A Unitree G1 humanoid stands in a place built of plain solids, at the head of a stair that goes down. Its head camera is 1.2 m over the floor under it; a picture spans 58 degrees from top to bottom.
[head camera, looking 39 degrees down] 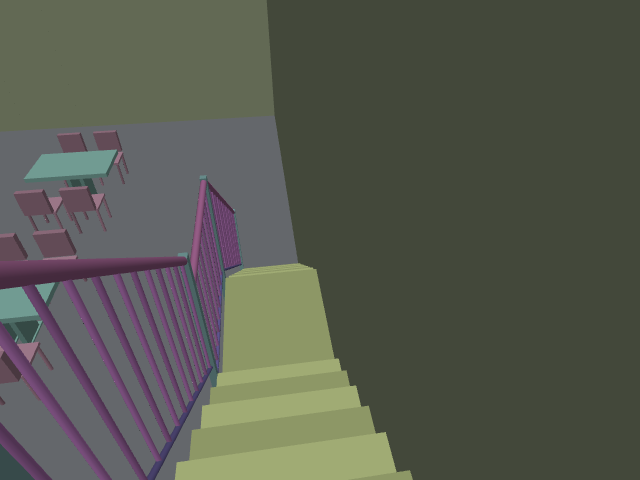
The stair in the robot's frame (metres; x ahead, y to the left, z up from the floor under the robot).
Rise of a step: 0.19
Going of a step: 0.22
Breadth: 0.76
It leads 8 degrees to the left of straight ahead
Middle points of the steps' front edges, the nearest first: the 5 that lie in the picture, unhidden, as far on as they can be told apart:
0.75 0.13 -0.37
0.97 0.16 -0.56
1.18 0.19 -0.74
1.39 0.23 -0.93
1.61 0.26 -1.11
